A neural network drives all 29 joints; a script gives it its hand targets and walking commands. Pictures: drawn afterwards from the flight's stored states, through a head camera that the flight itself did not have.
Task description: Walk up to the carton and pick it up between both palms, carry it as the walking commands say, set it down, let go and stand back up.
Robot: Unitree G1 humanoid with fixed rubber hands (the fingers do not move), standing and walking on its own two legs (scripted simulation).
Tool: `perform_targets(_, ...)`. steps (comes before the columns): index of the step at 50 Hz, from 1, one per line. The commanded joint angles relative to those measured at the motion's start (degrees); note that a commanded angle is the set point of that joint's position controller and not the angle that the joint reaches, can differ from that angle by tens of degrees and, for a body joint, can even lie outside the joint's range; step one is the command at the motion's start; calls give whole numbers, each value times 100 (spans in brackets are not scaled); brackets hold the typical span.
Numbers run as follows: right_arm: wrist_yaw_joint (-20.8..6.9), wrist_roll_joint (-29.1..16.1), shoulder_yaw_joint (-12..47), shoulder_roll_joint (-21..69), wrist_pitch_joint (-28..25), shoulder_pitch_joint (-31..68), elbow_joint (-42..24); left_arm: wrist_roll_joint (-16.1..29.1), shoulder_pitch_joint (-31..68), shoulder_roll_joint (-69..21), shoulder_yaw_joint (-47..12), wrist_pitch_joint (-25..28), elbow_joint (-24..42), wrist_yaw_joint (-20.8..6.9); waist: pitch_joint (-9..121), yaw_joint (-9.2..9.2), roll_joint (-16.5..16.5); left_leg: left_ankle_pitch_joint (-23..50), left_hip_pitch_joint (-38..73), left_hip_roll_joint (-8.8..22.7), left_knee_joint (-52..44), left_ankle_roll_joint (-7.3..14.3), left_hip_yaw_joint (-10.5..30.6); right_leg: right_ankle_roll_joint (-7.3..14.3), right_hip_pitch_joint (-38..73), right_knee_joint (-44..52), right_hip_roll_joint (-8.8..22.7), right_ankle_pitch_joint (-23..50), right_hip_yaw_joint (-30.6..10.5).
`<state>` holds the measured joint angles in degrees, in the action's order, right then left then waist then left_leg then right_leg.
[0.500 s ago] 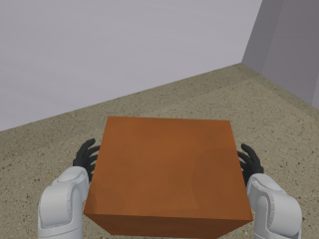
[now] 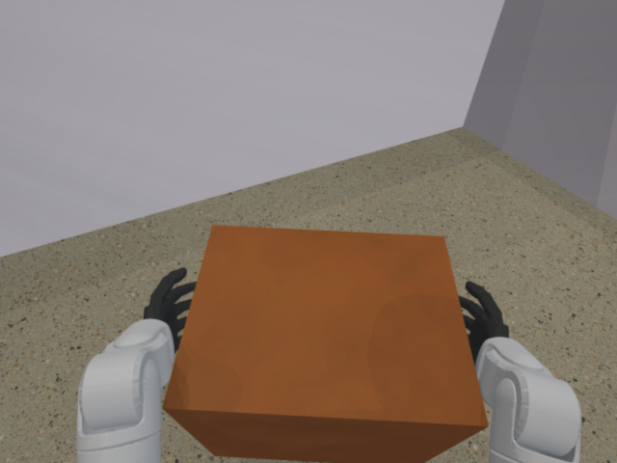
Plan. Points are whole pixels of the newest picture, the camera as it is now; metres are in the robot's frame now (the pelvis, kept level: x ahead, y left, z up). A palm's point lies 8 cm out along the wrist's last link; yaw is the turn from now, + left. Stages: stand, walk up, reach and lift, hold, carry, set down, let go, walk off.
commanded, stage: carry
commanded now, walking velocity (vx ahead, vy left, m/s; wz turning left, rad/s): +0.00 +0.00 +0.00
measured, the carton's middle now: (320, 354) +0.27 +0.00 +0.02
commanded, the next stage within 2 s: none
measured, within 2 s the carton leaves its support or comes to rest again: neither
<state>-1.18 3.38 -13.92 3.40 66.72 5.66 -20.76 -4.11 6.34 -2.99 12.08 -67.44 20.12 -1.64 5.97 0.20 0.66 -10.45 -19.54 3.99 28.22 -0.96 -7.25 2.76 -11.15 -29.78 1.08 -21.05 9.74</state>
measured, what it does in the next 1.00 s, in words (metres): stands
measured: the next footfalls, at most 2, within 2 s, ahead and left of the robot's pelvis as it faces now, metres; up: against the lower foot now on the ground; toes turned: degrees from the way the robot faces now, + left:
none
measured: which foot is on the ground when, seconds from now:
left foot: down 0.00-1.00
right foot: down 0.00-1.00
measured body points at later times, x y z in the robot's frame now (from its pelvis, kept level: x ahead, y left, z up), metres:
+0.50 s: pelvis -0.02 +0.00 +0.00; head -0.03 +0.00 +0.45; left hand +0.26 +0.18 +0.08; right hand +0.24 -0.20 +0.08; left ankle +0.04 +0.14 -0.73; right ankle -0.05 -0.07 -0.73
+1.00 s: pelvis -0.04 +0.02 -0.01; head -0.04 +0.02 +0.44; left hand +0.26 +0.14 +0.07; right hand +0.17 -0.23 +0.07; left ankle -0.01 +0.15 -0.73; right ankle -0.05 -0.07 -0.73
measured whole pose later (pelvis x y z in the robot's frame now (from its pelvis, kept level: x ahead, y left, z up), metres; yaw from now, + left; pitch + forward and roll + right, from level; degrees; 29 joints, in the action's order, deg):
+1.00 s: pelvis -0.04 +0.02 -0.01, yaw -12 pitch +5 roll +2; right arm -1.6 1.5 -13.9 2.9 65.7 3.2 -24.7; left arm -4.8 2.9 -5.9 12.2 -66.3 25.8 -1.6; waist 5.1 -1.0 1.4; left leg -18.1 -21.2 2.0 34.4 -3.4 -7.6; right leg 1.9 -22.9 -36.5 -0.8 -17.8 -2.5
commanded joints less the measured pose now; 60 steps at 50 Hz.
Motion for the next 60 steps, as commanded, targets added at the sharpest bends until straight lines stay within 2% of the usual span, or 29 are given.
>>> perform_targets(1, -1081, -1952, 4392, 4326, 185, 2510, -339, 2027, 2616, -4409, -4399, -51, 505, -1112, 847, 6, 2, 1085, 771, 454, -192, 246, 520, -188, -206, 631, 774, 1521, -680)
perform_targets(16, -1076, -1931, 4384, 4321, 133, 2505, -314, 1974, 2595, -4383, -4364, -6, 467, -1098, 880, 8, 6, 1054, 743, 449, -221, 248, 533, -172, -260, 645, 793, 1431, -710)
perform_targets(23, -1039, -1894, 4430, 4325, 205, 2294, -405, 2097, 2510, -4340, -4467, -119, 679, -1174, 958, -14, 180, 1119, 705, 545, 346, 20, 210, -156, -566, 191, 959, 2197, -1105)
perform_targets(28, -1058, -1921, 4420, 4328, 204, 2336, -427, 2120, 2575, -4366, -4474, -139, 710, -1183, 802, -7, 279, 622, 535, 562, 677, -119, 77, -23, -1050, 38, 1018, 1889, -1566)
perform_targets(31, -1086, -1980, 4459, 4344, 183, 2363, -490, 2098, 2551, -4374, -4482, -124, 784, -1151, 860, -5, 61, 775, 722, 750, 607, -57, 175, -42, -1366, -236, 852, 1384, -1555)
perform_targets(36, -1085, -1952, 4484, 4272, 140, 2281, -532, 2064, 2431, -4358, -4446, -94, 789, -1122, 1047, -4, -730, 911, 1049, 1613, 0, 357, 640, -175, -1813, -1174, 281, -2, -1000)
perform_targets(37, -1080, -1947, 4511, 4281, 131, 2320, -569, 2067, 2402, -4378, -4435, -80, 766, -1123, 1089, 23, -829, 766, 876, 1736, -66, 396, 566, -156, -1656, -1274, 219, -249, -935)
perform_targets(38, -1076, -1949, 4544, 4289, 125, 2366, -623, 2082, 2402, -4399, -4432, -63, 771, -1123, 1056, 45, -794, 403, 621, 1717, -59, 343, 355, -109, -1469, -1103, 201, -348, -964)
perform_targets(39, -1074, -1960, 4565, 4272, 127, 2411, -688, 2091, 2443, -4402, -4417, -49, 780, -1123, 926, 47, -529, -169, 340, 1517, 81, 185, 123, -26, -1361, -707, 260, -179, -1189)
perform_targets(40, -1077, -1982, 4579, 4270, 132, 2409, -775, 2082, 2509, -4340, -4390, -35, 806, -1121, 737, 12, 310, -916, 33, 1046, 638, -85, -208, 143, -1407, 13, 664, 388, -1991)
perform_targets(41, -1083, -1995, 4585, 4278, 131, 2409, -853, 2062, 2410, -4345, -4374, -30, 778, -1129, 640, 38, 1220, -1433, -529, 457, 1483, -327, -331, 382, -1143, 713, 1241, 1090, -3151)
perform_targets(42, -1092, -2045, 4591, 4278, 134, 2406, -866, 2040, 2310, -4378, -4413, -19, 793, -1128, 585, 87, 1434, -2046, -1107, 124, 1934, -432, -153, 644, -622, 872, 1619, 2296, -3658)
perform_targets(43, -1101, -2112, 4623, 4331, 128, 2342, -809, 2043, 2305, -4412, -4478, -1, 865, -1111, 807, 79, 1069, -2198, -1206, 63, 2192, -422, 164, 759, -181, 610, 1647, 3499, -3491)
perform_targets(44, -1113, -2157, 4625, 4386, 116, 2232, -761, 2032, 2229, -4442, -4504, 23, 928, -1092, 1084, 64, 800, -2018, -1141, 28, 2131, -386, 258, 729, 131, 321, 1552, 4226, -3107)
perform_targets(46, -1128, -2210, 4673, 4472, 81, 2188, -832, 2015, 2106, -4484, -4524, 52, 1082, -1068, 1364, 62, 772, -1551, -821, -174, 1526, -329, 148, 525, 364, -7, 1279, 4863, -2447)
perform_targets(47, -1127, -2202, 4706, 4451, 75, 2162, -832, 1973, 2050, -4435, -4502, 51, 1082, -1061, 1398, 43, 861, -1296, -529, -243, 1145, -309, 77, 450, 277, -41, 1180, 4754, -2247)
perform_targets(49, -1119, -2144, 4736, 4362, 89, 2117, -790, 1870, 1898, -4302, -4410, 25, 964, -1055, 1417, -35, 854, -300, 405, -171, 124, -212, 11, 255, -164, -93, 1051, 3934, -2007)
perform_targets(50, -1123, -2106, 4733, 4287, 105, 2106, -745, 1818, 1831, -4230, -4383, 10, 904, -1051, 1450, -30, 771, 44, 922, 40, -142, -133, 175, 139, -451, -187, 976, 3480, -1938)
perform_targets(51, -1131, -2095, 4702, 4191, 123, 2140, -716, 1801, 1802, -4165, -4388, 0, 865, -1046, 1482, -6, 335, 1021, 1417, 486, -318, -20, 594, -6, -804, -553, 787, 2699, -1708)
perform_targets(52, -1131, -2078, 4660, 4138, 129, 2061, -668, 1821, 1823, -4145, -4427, -15, 880, -1036, 1558, 5, -421, 3130, 2064, 1200, 96, 306, 1136, -237, -1519, -826, 520, 1505, -1455)
perform_targets(53, -1135, -2061, 4583, 4151, 134, 1975, -575, 1883, 2004, -4169, -4504, -45, 1003, -1041, 1506, -3, -883, 3432, 1821, 1504, 50, 646, 1223, -347, -1517, -902, 286, 155, -1132)
perform_targets(54, -1132, -2041, 4518, 4149, 160, 2070, -550, 1910, 2119, -4202, -4495, -73, 934, -1054, 1336, 1, -923, 3049, 1371, 1533, -198, 718, 1243, -353, -1282, -884, 254, -264, -1068)
perform_targets(55, -1129, -2020, 4494, 4157, 171, 2172, -603, 1966, 2220, -4255, -4497, -81, 904, -1083, 1125, 27, -812, 2356, 950, 1384, -351, 627, 1116, -345, -1027, -625, 262, -138, -1038)
perform_targets(57, -1106, -1915, 4444, 4132, 212, 2263, -552, 2039, 2366, -4315, -4490, -115, 736, -1150, 692, 35, -469, 629, 369, 820, -384, 300, 657, -289, -763, 5, 351, 682, -1104)
perform_targets(58, -1106, -1885, 4412, 4150, 238, 2233, -492, 2021, 2365, -4318, -4471, -130, 607, -1162, 580, 8, -196, -68, 341, 558, -285, 171, 430, -206, -835, 208, 499, 1149, -1293)
perform_targets(59, -1111, -1899, 4415, 4216, 253, 2234, -457, 2023, 2423, -4324, -4472, -139, 579, -1169, 547, -29, 42, -300, 489, 406, -148, 112, 330, -121, -979, 423, 673, 1333, -1532)
perform_targets(60, -1113, -1932, 4430, 4260, 262, 2276, -441, 2042, 2506, -4345, -4494, -145, 590, -1172, 567, -52, 117, -315, 692, 370, -106, 99, 345, -75, -1129, 585, 776, 1208, -1636)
